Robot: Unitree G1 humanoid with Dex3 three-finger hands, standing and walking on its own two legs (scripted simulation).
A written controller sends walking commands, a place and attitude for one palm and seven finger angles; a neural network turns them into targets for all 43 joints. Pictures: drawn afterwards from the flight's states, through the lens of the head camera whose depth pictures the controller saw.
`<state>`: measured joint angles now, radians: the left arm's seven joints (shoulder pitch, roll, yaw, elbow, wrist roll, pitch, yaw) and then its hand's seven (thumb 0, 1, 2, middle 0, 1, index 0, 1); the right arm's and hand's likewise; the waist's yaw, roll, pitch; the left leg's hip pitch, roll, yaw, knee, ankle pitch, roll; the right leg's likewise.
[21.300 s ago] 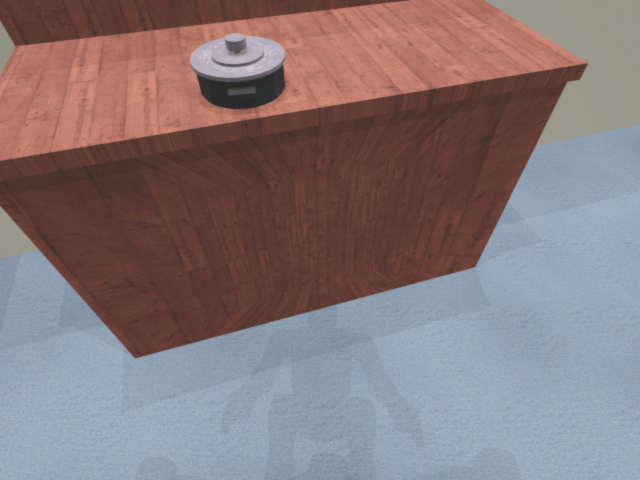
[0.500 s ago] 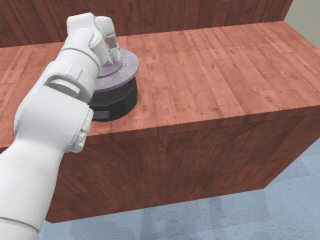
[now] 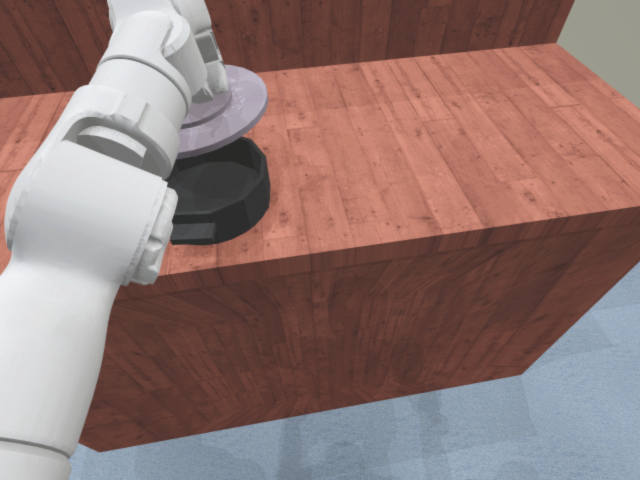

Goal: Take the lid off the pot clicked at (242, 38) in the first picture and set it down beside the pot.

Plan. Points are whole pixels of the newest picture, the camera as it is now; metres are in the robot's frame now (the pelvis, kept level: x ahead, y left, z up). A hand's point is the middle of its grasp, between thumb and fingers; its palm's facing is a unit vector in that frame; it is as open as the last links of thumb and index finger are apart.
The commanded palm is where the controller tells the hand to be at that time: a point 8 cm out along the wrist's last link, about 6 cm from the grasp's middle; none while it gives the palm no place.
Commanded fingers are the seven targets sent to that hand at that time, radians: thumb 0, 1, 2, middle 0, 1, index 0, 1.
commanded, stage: lift the lid straight up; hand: left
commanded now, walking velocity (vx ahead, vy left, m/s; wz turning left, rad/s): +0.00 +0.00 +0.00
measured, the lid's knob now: (181, 84) +0.52 +0.12 +0.25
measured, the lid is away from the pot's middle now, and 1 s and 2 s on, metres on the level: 0.01 0.02 0.15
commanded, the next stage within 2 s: move the lid sideways beside the pot in 0.68 s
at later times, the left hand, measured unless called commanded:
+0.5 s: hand (167, 41) +0.49 +0.11 +0.31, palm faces -0.25 -0.23 -0.94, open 3.5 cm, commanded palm +0.50 +0.11 +0.36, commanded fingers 0.00 0.76 0.83 -0.74 -1.20 -1.17 -1.20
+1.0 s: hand (156, 46) +0.49 +0.12 +0.30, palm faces -0.24 -0.15 -0.96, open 3.5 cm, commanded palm +0.50 +0.13 +0.36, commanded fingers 0.00 0.76 0.83 -0.74 -1.20 -1.17 -1.20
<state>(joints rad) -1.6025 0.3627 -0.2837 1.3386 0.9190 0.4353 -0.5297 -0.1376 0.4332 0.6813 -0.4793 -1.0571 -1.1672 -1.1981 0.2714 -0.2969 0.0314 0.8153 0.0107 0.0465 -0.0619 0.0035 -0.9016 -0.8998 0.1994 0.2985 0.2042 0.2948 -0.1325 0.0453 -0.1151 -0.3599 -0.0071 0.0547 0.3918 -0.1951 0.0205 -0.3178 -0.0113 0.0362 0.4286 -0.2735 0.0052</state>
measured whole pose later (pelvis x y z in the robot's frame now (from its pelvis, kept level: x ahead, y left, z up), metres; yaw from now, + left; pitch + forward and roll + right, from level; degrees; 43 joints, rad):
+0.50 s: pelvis +0.00 +0.01 +0.00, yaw +0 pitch +10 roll +1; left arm -1.73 0.37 -0.27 1.40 0.94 0.49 -0.53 -0.15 0.44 0.69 -0.48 -1.05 -1.17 -1.20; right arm 0.26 -0.29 0.04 0.82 0.01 0.02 -0.06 0.00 -0.90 -0.90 0.20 0.30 0.20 0.29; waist -0.14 0.05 -0.12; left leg -0.37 -0.02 0.05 0.38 -0.19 0.03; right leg -0.32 -0.02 0.03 0.41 -0.26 0.01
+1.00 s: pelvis +0.00 +0.00 +0.00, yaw +0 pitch +9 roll +1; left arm -1.63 0.42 -0.28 1.29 0.99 0.44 -0.55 -0.16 0.44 0.70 -0.48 -1.05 -1.17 -1.20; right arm 0.24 -0.29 0.04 0.78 0.02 0.08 -0.06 0.00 -0.90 -0.90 0.20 0.30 0.20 0.29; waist -0.12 0.05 -0.12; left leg -0.34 -0.01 0.05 0.37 -0.19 0.02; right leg -0.30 -0.01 0.03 0.40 -0.26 0.01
